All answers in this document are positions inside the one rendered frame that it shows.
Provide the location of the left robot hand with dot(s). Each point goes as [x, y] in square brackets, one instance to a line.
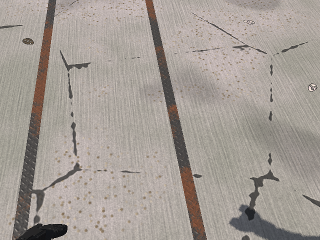
[44, 232]

